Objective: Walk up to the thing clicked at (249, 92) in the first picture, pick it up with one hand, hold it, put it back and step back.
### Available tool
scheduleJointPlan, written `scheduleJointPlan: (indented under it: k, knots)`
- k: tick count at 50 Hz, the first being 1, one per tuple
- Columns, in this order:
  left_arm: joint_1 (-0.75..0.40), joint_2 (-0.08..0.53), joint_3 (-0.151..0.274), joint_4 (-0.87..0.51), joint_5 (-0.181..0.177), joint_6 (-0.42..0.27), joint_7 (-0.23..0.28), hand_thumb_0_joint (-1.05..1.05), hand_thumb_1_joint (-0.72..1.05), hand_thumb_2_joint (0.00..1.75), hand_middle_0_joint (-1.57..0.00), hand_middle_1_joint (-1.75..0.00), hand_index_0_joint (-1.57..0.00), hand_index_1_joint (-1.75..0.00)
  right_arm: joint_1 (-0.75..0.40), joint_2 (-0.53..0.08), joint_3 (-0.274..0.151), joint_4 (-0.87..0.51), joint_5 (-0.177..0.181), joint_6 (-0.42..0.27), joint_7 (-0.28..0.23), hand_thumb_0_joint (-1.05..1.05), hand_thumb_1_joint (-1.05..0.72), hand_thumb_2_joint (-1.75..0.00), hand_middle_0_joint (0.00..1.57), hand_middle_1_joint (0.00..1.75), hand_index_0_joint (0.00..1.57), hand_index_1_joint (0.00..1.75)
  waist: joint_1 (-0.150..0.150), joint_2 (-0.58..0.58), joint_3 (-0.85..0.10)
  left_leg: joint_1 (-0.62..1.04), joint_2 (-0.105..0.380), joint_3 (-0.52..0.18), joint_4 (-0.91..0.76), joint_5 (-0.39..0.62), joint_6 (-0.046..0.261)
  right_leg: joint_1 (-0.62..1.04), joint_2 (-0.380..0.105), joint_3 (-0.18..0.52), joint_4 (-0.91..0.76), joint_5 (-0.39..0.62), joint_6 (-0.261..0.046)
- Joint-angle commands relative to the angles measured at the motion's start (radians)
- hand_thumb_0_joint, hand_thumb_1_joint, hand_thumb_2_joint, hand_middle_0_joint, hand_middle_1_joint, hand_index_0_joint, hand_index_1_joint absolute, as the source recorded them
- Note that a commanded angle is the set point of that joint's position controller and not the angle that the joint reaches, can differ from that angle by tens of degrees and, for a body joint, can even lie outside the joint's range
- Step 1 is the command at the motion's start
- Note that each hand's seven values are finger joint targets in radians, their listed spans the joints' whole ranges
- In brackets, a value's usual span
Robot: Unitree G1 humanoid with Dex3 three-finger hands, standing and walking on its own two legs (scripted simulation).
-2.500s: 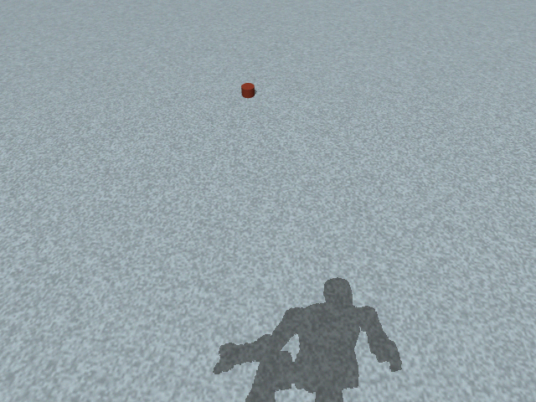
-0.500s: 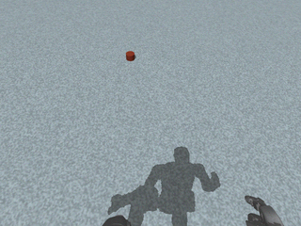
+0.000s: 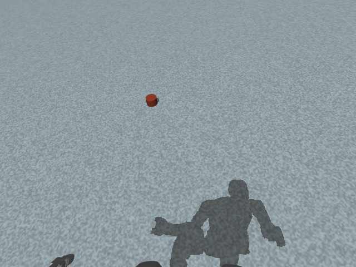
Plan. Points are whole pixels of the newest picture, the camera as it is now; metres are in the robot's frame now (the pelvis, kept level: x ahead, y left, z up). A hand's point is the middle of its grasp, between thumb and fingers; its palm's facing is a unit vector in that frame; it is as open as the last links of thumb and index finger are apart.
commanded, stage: walk up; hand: left
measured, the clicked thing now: (151, 100) +1.46 +0.30 -0.73
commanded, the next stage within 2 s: none
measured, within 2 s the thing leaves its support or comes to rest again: neither
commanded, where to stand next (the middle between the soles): +1.05 +0.08 m, yaw -1 degrees
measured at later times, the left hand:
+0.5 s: hand (76, 215) +0.28 +0.34 -0.15, palm faces -0.05 -0.95 -0.32, open 7.3 cm
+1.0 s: hand (117, 127) +0.60 +0.26 -0.12, palm faces -0.07 -0.93 -0.36, open 7.3 cm
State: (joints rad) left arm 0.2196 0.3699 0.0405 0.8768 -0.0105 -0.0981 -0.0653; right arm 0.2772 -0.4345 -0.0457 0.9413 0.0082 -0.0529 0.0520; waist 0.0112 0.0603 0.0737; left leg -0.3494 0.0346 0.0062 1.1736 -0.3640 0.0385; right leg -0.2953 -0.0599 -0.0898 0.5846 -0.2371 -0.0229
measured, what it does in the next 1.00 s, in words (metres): walks ahead: left foot, then right foot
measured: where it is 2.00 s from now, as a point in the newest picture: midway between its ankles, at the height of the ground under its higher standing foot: (182, 166)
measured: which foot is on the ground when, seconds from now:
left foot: up 0.00-0.30, down 0.32-0.90, up 0.92-1.00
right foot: down 0.00-0.34, up 0.36-0.84, down 0.86-1.00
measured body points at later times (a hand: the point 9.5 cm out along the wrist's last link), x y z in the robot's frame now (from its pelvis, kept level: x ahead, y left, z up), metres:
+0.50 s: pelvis +0.25 +0.06 +0.00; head +0.26 +0.09 +0.45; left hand +0.29 +0.38 -0.13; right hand +0.35 -0.25 -0.08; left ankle +0.30 +0.14 -0.73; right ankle +0.21 -0.10 -0.65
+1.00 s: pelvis +0.46 +0.01 +0.00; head +0.48 -0.01 +0.45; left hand +0.60 +0.31 -0.09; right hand +0.48 -0.30 -0.14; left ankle +0.37 +0.14 -0.66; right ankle +0.53 -0.09 -0.73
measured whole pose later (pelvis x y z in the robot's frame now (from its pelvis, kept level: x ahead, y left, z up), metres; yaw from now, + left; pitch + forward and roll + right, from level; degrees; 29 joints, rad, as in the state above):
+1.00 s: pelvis +0.46 +0.01 +0.00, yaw -2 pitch -4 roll +2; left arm 0.17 0.36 0.03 0.86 -0.01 -0.09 -0.05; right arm 0.33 -0.40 -0.04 0.91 0.00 -0.04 0.04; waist -0.03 0.02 0.11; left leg -0.25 0.00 0.02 1.07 -0.45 0.05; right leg -0.32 -0.04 -0.07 0.58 -0.21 -0.04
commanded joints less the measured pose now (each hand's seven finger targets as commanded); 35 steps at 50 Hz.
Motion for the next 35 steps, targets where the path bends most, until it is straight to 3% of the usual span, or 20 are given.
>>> scheduleJointPlan:
  k: [1, 3, 5, 7, 10, 12, 14, 15, 16, 17, 18, 19, 21, 22, 24, 26, 28, 32, 34, 35]
  knots:
    - [0.043, 0.292, 0.08, -0.04, -0.004, -0.027, 0.037, 0.0, 0.9, 0.9, -0.2, -0.3, -0.2, -0.3, 0.052, -0.165, -0.06, -0.073, -0.002, -0.016, 0.005, 0.0, -0.9, -0.9, 0.2, 0.3, 0.2, 0.3, -0.01, -0.213, -0.049, -0.155, 0.045, -0.06, -0.086, 0.134, -0.001, 0.133, -0.162, 0.183, -0.318, 0.258, -0.127]
    - [0.054, 0.291, 0.078, -0.056, -0.001, -0.037, 0.036, 0.0, 0.9, 0.9, -0.2, -0.3, -0.2, -0.3, 0.009, -0.159, -0.066, -0.091, -0.012, -0.005, 0.015, 0.0, -0.9, -0.9, 0.2, 0.3, 0.2, 0.3, -0.007, -0.18, -0.03, -0.195, 0.05, -0.052, -0.162, 0.175, -0.03, 0.134, -0.184, 0.163, -0.351, 0.238, -0.161]
    - [0.043, 0.308, 0.085, -0.07, 0.009, -0.041, 0.035, 0.0, 0.9, 0.9, -0.2, -0.3, -0.2, -0.3, -0.079, -0.154, -0.066, -0.124, -0.019, -0.004, 0.026, 0.0, -0.9, -0.9, 0.2, 0.3, 0.2, 0.3, 0.003, -0.155, 0.007, -0.221, 0.076, -0.04, -0.315, 0.18, -0.051, 0.109, -0.207, 0.15, -0.4, 0.11, -0.192]
    - [0.054, 0.32, 0.091, -0.068, 0.014, -0.041, 0.032, 0.0, 0.9, 0.9, -0.2, -0.3, -0.2, -0.3, -0.15, -0.144, -0.065, -0.146, -0.027, -0.01, 0.038, 0.0, -0.9, -0.9, 0.2, 0.3, 0.2, 0.3, 0.02, -0.154, 0.025, -0.206, 0.088, -0.015, -0.448, 0.222, -0.049, 0.115, -0.2, 0.129, -0.401, 0.05, -0.183]
    - [0.103, 0.32, 0.09, -0.053, 0.016, -0.034, 0.03, 0.0, 0.9, 0.9, -0.2, -0.3, -0.2, -0.3, -0.209, -0.136, -0.067, -0.154, -0.025, -0.021, 0.048, 0.0, -0.9, -0.9, 0.2, 0.3, 0.2, 0.3, 0.051, -0.135, 0.006, -0.11, 0.062, 0.035, -0.577, 0.307, -0.03, 0.15, -0.18, 0.09, -0.34, 0.142, -0.148]
    - [0.089, 0.341, 0.096, -0.052, 0.02, -0.025, 0.03, 0.0, 0.9, 0.9, -0.2, -0.3, -0.2, -0.3, -0.179, -0.138, -0.075, -0.147, -0.023, -0.023, 0.048, 0.0, -0.9, -0.9, 0.2, 0.3, 0.2, 0.3, 0.031, -0.155, -0.028, -0.045, 0.058, 0.04, -0.605, 0.283, -0.003, 0.172, -0.208, 0.11, -0.302, 0.128, -0.152]
    - [0.065, 0.346, 0.092, -0.065, 0.018, -0.02, 0.035, 0.0, 0.9, 0.9, -0.2, -0.3, -0.2, -0.3, -0.113, -0.165, -0.091, -0.121, -0.026, -0.023, 0.043, 0.0, -0.9, -0.9, 0.2, 0.3, 0.2, 0.3, -0.014, -0.105, -0.045, 0.113, 0.046, 0.044, -0.626, 0.253, 0.014, 0.093, -0.22, 0.112, -0.228, 0.132, -0.142]
    - [0.062, 0.321, 0.081, -0.069, 0.02, -0.017, 0.038, 0.0, 0.9, 0.9, -0.2, -0.3, -0.2, -0.3, -0.009, -0.197, -0.103, -0.089, -0.035, -0.028, 0.036, 0.0, -0.9, -0.9, 0.2, 0.3, 0.2, 0.3, -0.074, -0.023, -0.095, 0.248, 0.02, 0.047, -0.636, 0.181, 0.038, 0.059, -0.158, 0.055, -0.038, 0.212, -0.12]
    - [0.104, 0.263, 0.058, -0.068, 0.018, -0.012, 0.041, 0.0, 0.9, 0.9, -0.2, -0.3, -0.2, -0.3, 0.138, -0.252, -0.126, -0.05, -0.052, -0.034, 0.022, 0.0, -0.9, -0.9, 0.2, 0.3, 0.2, 0.3, -0.135, 0.106, -0.179, 0.45, 0.073, -0.061, -0.673, 0.045, 0.087, -0.08, -0.086, 0.001, 0.25, 0.19, -0.083]
    - [0.161, 0.172, 0.033, -0.07, 0.011, -0.007, 0.036, 0.0, 0.9, 0.9, -0.2, -0.3, -0.2, -0.3, 0.192, -0.328, -0.147, -0.059, -0.055, -0.038, 0.005, 0.0, -0.9, -0.9, 0.2, 0.3, 0.2, 0.3, -0.129, 0.338, -0.209, 0.58, 0.29, -0.44, -0.78, -0.143, 0.126, -0.316, 0.068, 0.003, 0.516, -0.276, -0.034]
    - [0.188, 0.27, 0.054, -0.055, 0.005, 0.003, 0.05, 0.0, 0.9, 0.9, -0.2, -0.3, -0.2, -0.3, 0.13, -0.351, -0.147, -0.098, -0.022, -0.041, 0.002, 0.0, -0.9, -0.9, 0.2, 0.3, 0.2, 0.3, -0.111, 0.213, -0.216, 0.551, 0.395, -0.72, -0.939, -0.32, 0.21, -0.382, 0.085, 0.101, 0.616, -0.317, -0.045]
    - [0.157, 0.319, 0.053, -0.034, 0.014, 0.007, 0.055, 0.0, 0.9, 0.9, -0.2, -0.3, -0.2, -0.3, 0.069, -0.329, -0.146, -0.106, -0.002, -0.037, 0.002, 0.0, -0.9, -0.9, 0.2, 0.3, 0.2, 0.3, -0.093, 0.125, -0.152, 0.455, 0.398, -0.679, -0.957, -0.339, 0.23, -0.388, 0.02, 0.151, 0.658, -0.252, -0.049]
    - [0.146, 0.298, 0.048, -0.008, 0.0, 0.003, 0.042, 0.0, 0.9, 0.9, -0.2, -0.3, -0.2, -0.3, -0.013, -0.253, -0.106, -0.125, 0.0, -0.042, -0.01, 0.0, -0.9, -0.9, 0.2, 0.3, 0.2, 0.3, -0.05, 0.026, -0.063, 0.294, 0.29, -0.379, -0.955, -0.037, 0.109, -0.314, -0.013, 0.222, 0.593, -0.097, -0.033]
    - [0.173, 0.288, 0.051, 0.004, -0.002, 0.007, 0.034, 0.0, 0.9, 0.9, -0.2, -0.3, -0.2, -0.3, -0.024, -0.222, -0.094, -0.127, 0.002, -0.048, -0.013, 0.0, -0.9, -0.9, 0.2, 0.3, 0.2, 0.3, -0.03, 0.022, -0.051, 0.254, 0.248, -0.258, -0.947, 0.092, 0.068, -0.273, -0.031, 0.214, 0.533, -0.052, -0.029]
    - [0.191, 0.264, 0.05, 0.014, -0.004, 0.018, 0.028, 0.0, 0.9, 0.9, -0.2, -0.3, -0.2, -0.3, -0.008, -0.202, -0.084, -0.119, 0.004, -0.059, -0.015, 0.0, -0.9, -0.9, 0.2, 0.3, 0.2, 0.3, -0.019, 0.033, -0.055, 0.22, 0.222, -0.157, -0.943, 0.274, 0.08, -0.228, -0.031, 0.193, 0.505, -0.021, -0.001]
    - [0.185, 0.251, 0.049, 0.013, 0.003, 0.028, 0.02, 0.0, 0.9, 0.9, -0.2, -0.3, -0.2, -0.3, -0.008, -0.198, -0.083, -0.131, -0.001, -0.068, -0.016, 0.0, -0.9, -0.9, 0.2, 0.3, 0.2, 0.3, -0.01, 0.034, -0.044, 0.223, 0.219, -0.112, -0.958, 0.284, 0.111, -0.238, -0.031, 0.18, 0.468, 0.007, 0.018]
    - [0.144, 0.248, 0.051, -0.004, 0.009, 0.035, 0.011, 0.0, 0.9, 0.9, -0.2, -0.3, -0.2, -0.3, -0.003, -0.201, -0.083, -0.133, -0.005, -0.073, -0.017, 0.0, -0.9, -0.9, 0.2, 0.3, 0.2, 0.3, -0.009, 0.04, -0.011, 0.234, 0.21, -0.079, -0.99, 0.27, 0.098, -0.286, -0.042, 0.171, 0.409, 0.058, 0.026]
    - [-0.001, 0.233, 0.05, -0.047, 0.012, 0.041, 0.0, 0.0, 0.9, 0.9, -0.2, -0.3, -0.2, -0.3, 0.033, -0.211, -0.092, -0.126, -0.009, -0.073, -0.018, 0.0, -0.9, -0.9, 0.2, 0.3, 0.2, 0.3, -0.045, 0.019, 0.051, 0.257, 0.206, -0.047, -1.026, 0.301, 0.1, -0.34, -0.047, 0.149, 0.245, 0.119, 0.033]
    - [-0.047, 0.221, 0.047, -0.058, 0.011, 0.04, -0.005, 0.0, 0.9, 0.9, -0.2, -0.3, -0.2, -0.3, 0.056, -0.212, -0.09, -0.12, -0.008, -0.069, -0.018, 0.0, -0.9, -0.9, 0.2, 0.3, 0.2, 0.3, -0.056, 0.028, 0.064, 0.283, 0.187, -0.014, -1.008, 0.377, 0.068, -0.32, -0.04, 0.12, 0.146, 0.158, 0.025]
    - [-0.065, 0.21, 0.043, -0.067, 0.013, 0.038, -0.006, 0.0, 0.9, 0.9, -0.2, -0.3, -0.2, -0.3, 0.044, -0.209, -0.089, -0.122, -0.006, -0.066, -0.016, 0.0, -0.9, -0.9, 0.2, 0.3, 0.2, 0.3, -0.051, 0.033, 0.05, 0.288, 0.189, 0.004, -0.986, 0.416, 0.081, -0.279, -0.041, 0.088, 0.082, 0.178, 0.019]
